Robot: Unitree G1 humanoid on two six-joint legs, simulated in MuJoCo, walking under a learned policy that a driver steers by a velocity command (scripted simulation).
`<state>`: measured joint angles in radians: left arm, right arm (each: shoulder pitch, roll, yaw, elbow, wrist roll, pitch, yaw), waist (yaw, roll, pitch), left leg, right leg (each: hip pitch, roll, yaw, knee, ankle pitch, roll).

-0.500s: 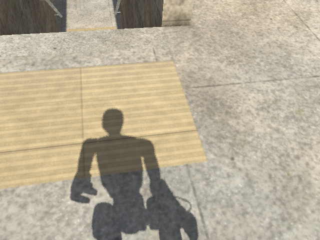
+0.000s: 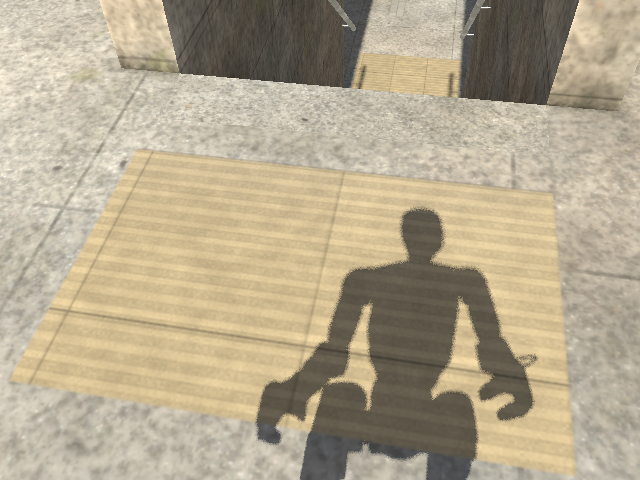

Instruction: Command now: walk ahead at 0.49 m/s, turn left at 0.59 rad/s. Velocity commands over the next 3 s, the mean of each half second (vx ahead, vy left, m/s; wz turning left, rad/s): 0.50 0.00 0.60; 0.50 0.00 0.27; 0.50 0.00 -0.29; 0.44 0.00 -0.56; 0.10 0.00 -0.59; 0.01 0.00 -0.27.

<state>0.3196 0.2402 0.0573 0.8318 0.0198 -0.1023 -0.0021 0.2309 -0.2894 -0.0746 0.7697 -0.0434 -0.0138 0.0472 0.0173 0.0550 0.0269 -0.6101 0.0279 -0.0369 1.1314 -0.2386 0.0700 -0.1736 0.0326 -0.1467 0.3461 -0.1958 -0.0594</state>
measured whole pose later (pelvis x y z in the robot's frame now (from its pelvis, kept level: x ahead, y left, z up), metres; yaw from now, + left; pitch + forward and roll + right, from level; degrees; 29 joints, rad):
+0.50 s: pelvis +0.27 +0.07 +0.00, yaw +18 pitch +1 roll +0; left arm 0.21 0.26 0.04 0.75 0.04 -0.04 -0.01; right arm 0.30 -0.26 -0.06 0.80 -0.01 -0.03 0.01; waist 0.00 -0.02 0.06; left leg -0.24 -0.14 0.00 0.40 -0.18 0.13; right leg -0.56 -0.12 0.01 1.12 -0.32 0.02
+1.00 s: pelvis +0.56 +0.11 +0.00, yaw +24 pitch +0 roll +0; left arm 0.27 0.25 0.04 0.82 0.02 -0.07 -0.01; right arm 0.32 -0.27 -0.04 0.85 -0.03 -0.05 0.02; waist -0.01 0.04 0.04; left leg -0.41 -0.03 -0.04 1.13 -0.31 0.07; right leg -0.25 0.05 -0.07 0.43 -0.19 -0.08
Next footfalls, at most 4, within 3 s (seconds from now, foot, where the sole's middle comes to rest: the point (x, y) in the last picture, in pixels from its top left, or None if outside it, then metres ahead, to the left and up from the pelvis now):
0.30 left None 0.31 0.13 -0.78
0.84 right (320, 401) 0.65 0.07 -0.78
1.36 left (208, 328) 0.84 0.34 -0.78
1.88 right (293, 237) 1.13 0.15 -0.78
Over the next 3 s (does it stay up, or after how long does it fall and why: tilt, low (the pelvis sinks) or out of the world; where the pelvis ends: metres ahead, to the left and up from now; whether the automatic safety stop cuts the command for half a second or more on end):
stays up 1.12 0.23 0.00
